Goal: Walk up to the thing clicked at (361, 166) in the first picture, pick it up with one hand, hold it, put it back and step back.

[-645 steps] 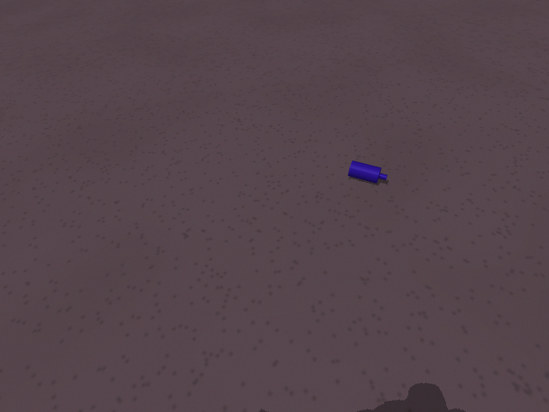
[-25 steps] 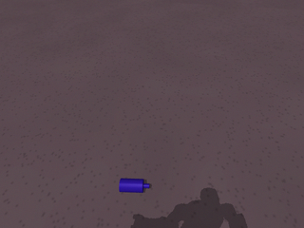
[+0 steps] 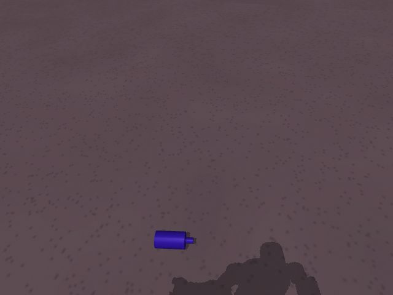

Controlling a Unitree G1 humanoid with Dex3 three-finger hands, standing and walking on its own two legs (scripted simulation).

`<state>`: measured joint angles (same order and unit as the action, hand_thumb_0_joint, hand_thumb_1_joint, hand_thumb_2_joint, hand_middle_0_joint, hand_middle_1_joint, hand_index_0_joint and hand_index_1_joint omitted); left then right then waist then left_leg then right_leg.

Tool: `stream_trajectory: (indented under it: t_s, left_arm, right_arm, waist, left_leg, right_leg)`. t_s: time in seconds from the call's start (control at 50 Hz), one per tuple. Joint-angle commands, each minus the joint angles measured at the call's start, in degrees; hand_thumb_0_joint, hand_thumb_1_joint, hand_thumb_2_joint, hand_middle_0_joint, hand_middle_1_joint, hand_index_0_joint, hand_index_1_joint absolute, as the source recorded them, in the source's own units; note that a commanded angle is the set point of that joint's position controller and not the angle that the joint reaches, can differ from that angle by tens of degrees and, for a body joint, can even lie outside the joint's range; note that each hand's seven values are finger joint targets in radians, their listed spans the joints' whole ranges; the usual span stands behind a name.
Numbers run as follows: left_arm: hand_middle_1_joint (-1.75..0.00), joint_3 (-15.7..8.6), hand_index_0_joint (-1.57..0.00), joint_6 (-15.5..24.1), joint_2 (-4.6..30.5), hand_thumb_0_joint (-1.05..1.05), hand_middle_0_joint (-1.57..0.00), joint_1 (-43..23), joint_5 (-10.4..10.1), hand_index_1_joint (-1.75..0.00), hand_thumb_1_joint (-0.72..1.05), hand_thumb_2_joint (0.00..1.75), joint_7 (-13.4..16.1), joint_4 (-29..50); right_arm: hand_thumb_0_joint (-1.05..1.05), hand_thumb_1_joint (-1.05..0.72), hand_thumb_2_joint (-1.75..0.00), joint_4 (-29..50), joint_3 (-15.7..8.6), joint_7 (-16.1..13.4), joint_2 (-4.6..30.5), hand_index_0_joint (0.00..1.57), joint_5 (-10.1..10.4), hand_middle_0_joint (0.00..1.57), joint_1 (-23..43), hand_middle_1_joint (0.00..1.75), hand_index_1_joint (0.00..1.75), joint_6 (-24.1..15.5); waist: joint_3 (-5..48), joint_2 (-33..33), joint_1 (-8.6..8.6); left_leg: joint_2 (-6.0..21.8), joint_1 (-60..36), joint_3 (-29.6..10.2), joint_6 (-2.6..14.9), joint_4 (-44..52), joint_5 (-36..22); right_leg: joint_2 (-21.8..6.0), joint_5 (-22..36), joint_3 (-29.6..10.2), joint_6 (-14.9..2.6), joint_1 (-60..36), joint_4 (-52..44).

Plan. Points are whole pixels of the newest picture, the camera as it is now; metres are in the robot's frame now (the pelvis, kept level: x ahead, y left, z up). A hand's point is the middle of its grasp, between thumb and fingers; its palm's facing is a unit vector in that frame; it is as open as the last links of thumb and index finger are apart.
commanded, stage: stand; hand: left
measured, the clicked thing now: (174, 239) +0.49 +0.18 -0.74
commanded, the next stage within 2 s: walk up in 0.38 s
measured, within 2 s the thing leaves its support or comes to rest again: neither
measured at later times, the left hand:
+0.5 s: hand out of the picture +0.08 +0.26 -0.16, palm faces -0.06 -0.93 -0.36, open 7.4 cm
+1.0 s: hand (141, 289) +0.18 +0.17 -0.16, palm faces -0.04 -0.93 -0.37, open 7.4 cm
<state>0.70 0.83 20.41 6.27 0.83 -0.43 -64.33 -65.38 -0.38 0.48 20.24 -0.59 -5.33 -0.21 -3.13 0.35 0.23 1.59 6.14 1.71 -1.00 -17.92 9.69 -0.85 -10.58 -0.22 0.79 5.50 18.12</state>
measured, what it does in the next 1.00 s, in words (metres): walks ahead: right foot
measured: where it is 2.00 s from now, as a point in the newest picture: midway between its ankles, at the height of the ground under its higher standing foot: outside the picture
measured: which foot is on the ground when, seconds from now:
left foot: down 0.00-0.66, up 0.68-1.00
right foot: down 0.00-0.44, up 0.46-0.62, down 0.64-1.00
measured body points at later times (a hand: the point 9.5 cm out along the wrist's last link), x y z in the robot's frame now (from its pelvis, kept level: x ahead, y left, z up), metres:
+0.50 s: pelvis +0.01 -0.01 -0.01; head +0.02 -0.01 +0.44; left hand +0.09 +0.31 -0.13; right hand +0.07 -0.32 -0.13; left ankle +0.00 +0.13 -0.75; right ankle -0.01 -0.13 -0.73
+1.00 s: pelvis +0.08 -0.07 -0.02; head +0.12 -0.09 +0.43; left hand +0.18 +0.22 -0.13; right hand +0.13 -0.39 -0.15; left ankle +0.09 +0.07 -0.73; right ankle +0.07 -0.18 -0.75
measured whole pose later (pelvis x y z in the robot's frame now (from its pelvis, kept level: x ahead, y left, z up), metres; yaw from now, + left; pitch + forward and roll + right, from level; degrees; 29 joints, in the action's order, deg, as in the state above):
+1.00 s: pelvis +0.08 -0.07 -0.02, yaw -1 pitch -2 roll +0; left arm -1.3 1.8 18.7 8.2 0.7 0.4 -54.5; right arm -56.6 -2.4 0.0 22.3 -1.0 -9.8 2.5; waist -7.8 2.5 -0.3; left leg 1.3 17.3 -3.1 1.0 -40.8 24.0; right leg 0.0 -16.8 2.6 -1.3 11.6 30.6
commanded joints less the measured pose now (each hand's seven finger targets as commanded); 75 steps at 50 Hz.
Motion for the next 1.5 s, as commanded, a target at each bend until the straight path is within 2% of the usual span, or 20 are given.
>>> stream_trajectory:
  t_s: [0.0, 0.34, 0.4, 0.42, 0.46, 0.56, 0.6, 0.62, 0.64, 0.66, 0.68, 0.76, 0.86, 0.94, 1.02, 1.06, 1.1, 1.2, 1.3, 1.48]
  left_arm:
    - [-0.3, -2.5, -0.2, 1.1, 12.3, 0.0, -0.2, -2.4, -0.3, -0.3, 0.9, 0.9, 1.0, 3.5]
    - [-0.3, -2.7, -0.2, 1.0, 12.2, 0.0, -0.2, -2.0, -0.4, -0.3, 0.9, 0.9, 1.0, 3.4]
    - [-0.3, -5.6, -0.2, -1.0, 12.7, 0.0, -0.2, -1.6, 1.7, -0.3, 0.9, 0.9, -1.0, 6.9]
    - [-0.3, -6.0, -0.2, -1.6, 12.7, 0.0, -0.2, -2.4, 2.0, -0.3, 0.9, 0.9, -1.4, 8.1]
    - [-0.3, -6.8, -0.2, -1.9, 13.0, 0.0, -0.2, 0.1, 1.8, -0.3, 0.9, 0.9, -1.9, 9.6]
    - [-0.3, -6.9, -0.2, -0.7, 11.2, 0.0, -0.2, 3.5, 1.0, -0.3, 0.9, 0.9, -2.9, 10.9]
    - [-0.3, -6.8, -0.2, -0.1, 10.1, 0.0, -0.2, 9.4, 1.1, -0.3, 0.9, 0.9, -2.0, 8.1]
    - [-0.3, -7.5, -0.2, 0.3, 12.4, 0.0, -0.2, 11.4, 1.1, -0.3, 0.9, 0.9, -1.3, 7.2]
    - [-0.3, -8.4, -0.2, 0.7, 16.8, 0.0, -0.2, 11.5, 1.4, -0.3, 0.9, 0.9, -0.4, 7.7]
    - [-0.3, -8.3, -0.2, 0.8, 19.4, 0.0, -0.2, 8.0, 1.6, -0.3, 0.9, 0.9, 0.2, 9.6]
    - [-0.3, -8.4, -0.2, 0.4, 20.7, 0.0, -0.2, 3.8, 1.7, -0.3, 0.9, 0.9, 0.2, 10.8]
    - [-0.3, -6.7, -0.2, 1.3, 14.8, 0.0, -0.2, 3.1, 0.3, -0.3, 0.9, 0.9, 1.1, 11.2]
    - [-0.3, -6.8, -0.2, 2.2, 14.7, 0.0, -0.2, 4.8, -0.2, -0.3, 0.9, 0.9, 2.1, 12.1]
    - [-0.3, -6.9, -0.2, 1.9, 15.7, 0.0, -0.2, 1.7, -0.7, -0.3, 0.9, 0.9, 2.6, 13.7]
    - [-0.3, -6.2, -0.2, 1.0, 15.3, 0.0, -0.2, -1.9, -1.3, -0.3, 0.9, 0.9, 2.5, 14.4]
    - [-0.3, -5.5, -0.2, 0.5, 12.4, 0.0, -0.2, -0.3, -2.0, -0.3, 0.9, 0.9, 2.5, 14.5]
    - [-0.3, -5.0, -0.2, 0.1, 11.6, 0.0, -0.2, 1.1, -1.7, -0.3, 0.9, 0.9, 2.6, 11.8]
    - [-0.3, -4.9, -0.2, 1.3, 15.0, 0.0, -0.2, -0.4, -1.1, -0.3, 0.9, 0.9, 2.3, 10.6]
    - [-0.3, -3.6, -0.2, 0.5, 12.9, 0.0, -0.2, -2.6, -1.2, -0.3, 0.9, 0.9, 2.1, 9.5]
    - [-0.3, -3.7, -0.2, 1.0, 13.9, 0.0, -0.2, -3.3, -0.6, -0.3, 0.9, 0.9, 1.5, 7.5]
  right_arm:
    - [0.0, -0.9, -0.9, 3.4, -2.0, -0.6, 11.8, 0.2, 0.1, 0.2, 2.2, 0.3, 0.3, -1.3]
    - [0.0, -0.9, -0.9, 3.5, -1.9, -0.8, 12.1, 0.2, 0.2, 0.2, 1.7, 0.3, 0.3, -1.4]
    - [0.0, -0.9, -0.9, 3.7, -6.0, -1.5, 18.8, 0.2, -1.1, 0.2, -7.9, 0.3, 0.3, -2.6]
    - [0.0, -0.9, -0.9, 4.5, -6.8, -1.8, 20.0, 0.2, -1.1, 0.2, -8.2, 0.3, 0.3, -2.8]
    - [0.0, -0.9, -0.9, 7.2, -7.7, -2.0, 20.8, 0.2, -1.7, 0.2, -5.3, 0.3, 0.3, -3.6]
    - [0.0, -0.9, -0.9, 11.7, -6.8, -1.1, 17.0, 0.2, -2.1, 0.2, -2.5, 0.3, 0.3, -3.5]
    - [0.0, -0.9, -0.9, 13.5, -5.7, -0.6, 14.2, 0.2, -1.3, 0.2, 0.8, 0.3, 0.3, -2.3]
    - [0.0, -0.9, -0.9, 13.9, -4.5, -0.6, 11.0, 0.2, -0.7, 0.2, -0.5, 0.3, 0.3, -1.8]
    - [0.0, -0.9, -0.9, 14.9, -3.0, -0.7, 7.2, 0.2, -0.1, 0.2, -2.5, 0.3, 0.3, -1.3]
    - [0.0, -0.9, -0.9, 14.3, -3.5, -1.0, 9.1, 0.2, 0.1, 0.2, -3.5, 0.3, 0.3, -0.2]
    - [0.0, -0.9, -0.9, 12.7, -4.6, -1.1, 12.0, 0.2, 0.2, 0.2, -6.2, 0.3, 0.3, 0.3]
    - [0.0, -0.9, -0.9, 10.2, -3.8, -0.9, 11.8, 0.2, 0.6, 0.2, -8.2, 0.3, 0.3, 0.7]
    - [0.0, -0.9, -0.9, 11.1, -3.7, -1.4, 12.0, 0.2, -0.1, 0.2, -7.0, 0.3, 0.3, 1.4]
    - [0.0, -0.9, -0.9, 12.0, -4.4, -1.1, 12.0, 0.2, -0.5, 0.2, -7.3, 0.3, 0.3, 1.5]
    - [0.0, -0.9, -0.9, 11.5, -5.5, -0.6, 12.5, 0.2, -0.7, 0.2, -8.3, 0.3, 0.3, 0.9]
    - [0.0, -0.9, -0.9, 13.3, -6.4, -0.6, 16.6, 0.2, -0.7, 0.2, -3.9, 0.3, 0.3, 0.2]
    - [0.0, -0.9, -0.9, 13.8, -5.6, -0.4, 15.9, 0.2, 0.2, 0.2, 0.8, 0.3, 0.3, 0.0]
    - [0.0, -0.9, -0.9, 13.2, -4.7, -0.5, 13.6, 0.2, 0.7, 0.2, 0.2, 0.3, 0.3, 0.4]
    - [0.0, -0.9, -0.9, 12.8, -4.7, -0.2, 14.0, 0.2, 0.5, 0.2, 3.2, 0.3, 0.3, 0.5]
    - [0.0, -0.9, -0.9, 11.0, -4.3, 0.3, 13.2, 0.2, 0.5, 0.2, 5.5, 0.3, 0.3, 0.6]
  waist:
    - [4.8, -1.2, 0.13]
    - [4.8, -0.7, -0.07]
    - [2.9, 3.4, 3.14]
    - [-0.5, 5.2, 3.68]
    - [-4.1, 5.3, 1.47]
    - [-1.8, 10.4, -0.43]
    - [0.7, 6.9, -3.51]
    - [1.9, -1.6, -4.23]
    - [2.9, -14.9, -4.1]
    - [3.1, -11.1, -3.29]
    - [0.1, -9.2, -1.86]
    - [1.3, -8.0, -0.58]
    - [4.9, -4.9, -1.99]
    - [5.0, -8.3, -0.48]
    - [5.3, -5.8, 1.54]
    - [6.9, 3.3, -0.76]
    - [6.5, 6.1, -1.84]
    - [9.3, 3.7, -0.5]
    - [6.5, 3.5, -0.27]
    - [5.4, 0.3, -0.44]
  left_leg:
    - [6.3, -2.2, -5.3, 1.63, 2.1, -7.3]
    - [6.6, -2.7, -5.4, 1.87, 2.0, -9.0]
    - [13.0, -10.0, -14.5, 9.39, 5.9, 23.3]
    - [19.4, -6.0, -20.0, 13.08, 10.0, 25.6]
    - [22.9, -2.0, -21.7, 15.33, 10.6, 21.4]
    - [14.7, -0.2, -6.6, 10.88, 0.7, -0.2]
    - [9.6, 8.1, 0.0, 7.05, -8.3, -2.2]
    - [5.4, 11.0, 3.3, 4.07, -16.4, 2.5]
    - [-0.4, 16.9, 5.1, 0.99, -24.7, 18.5]
    - [-1.2, 15.2, -2.6, 0.62, -29.3, 24.9]
    - [0.4, 11.3, -4.4, 0.87, -32.3, 25.9]
    - [2.0, 16.4, -8.5, 1.87, -31.5, 20.7]
    - [1.1, 15.0, -8.5, 1.67, -26.1, 17.3]
    - [1.1, 12.1, -5.3, 2.11, -22.2, 13.1]
    - [0.5, 2.7, -3.6, 3.18, -9.5, -5.7]
    - [9.7, 1.7, -15.8, 7.78, -6.7, -22.0]
    - [13.6, 6.8, -18.5, 12.33, -8.1, -19.9]
    - [4.4, 4.9, -7.3, 4.42, -13.7, -20.2]
    - [8.5, 4.8, -11.5, 7.69, -6.7, -15.1]
    - [5.0, 1.5, -9.0, 4.35, -3.7, -5.4]
  right_leg:
    - [-6.5, 7.7, -4.7, -1.66, 1.4, -3.0]
    - [-6.6, 9.5, -4.7, -1.79, 0.6, -2.6]
    - [0.4, -16.2, 0.4, -2.99, 17.6, 13.0]
    - [-0.7, -18.3, -0.8, -2.21, 21.3, 22.8]
    - [-3.4, -17.9, -6.0, -2.43, 24.6, 30.3]
    - [-3.1, -13.2, -1.7, -2.17, 14.3, 16.2]
    - [0.6, 0.5, 1.8, -1.63, -0.3, 6.1]
    - [-0.7, 5.9, -1.7, -1.48, -5.0, 1.9]
    - [-10.3, 7.6, -16.0, -4.4, -5.4, -3.5]
    - [-17.0, -9.3, -27.0, -9.57, 2.0, -8.0]
    - [-18.3, -20.4, -28.0, -12.47, 9.0, -8.1]
    - [-12.7, 2.3, -15.0, -10.18, 1.0, -2.0]
    - [-16.2, 30.2, -12.6, -12.17, -4.4, 4.3]
    - [-16.5, 38.5, -9.6, -12.04, -1.3, 8.6]
    - [-12.3, 26.2, -5.3, -7.38, 6.0, 14.4]
    - [-3.0, 8.8, -0.1, -2.7, 8.6, 21.3]
    - [-0.7, -6.4, 0.1, -2.49, 4.0, 19.9]
    - [-7.2, 18.5, -4.4, -4.86, -0.2, 12.8]
    - [-2.7, 5.0, -0.6, -2.49, 3.2, 14.7]
    - [-6.1, 4.3, -3.8, -2.73, 4.5, 5.4]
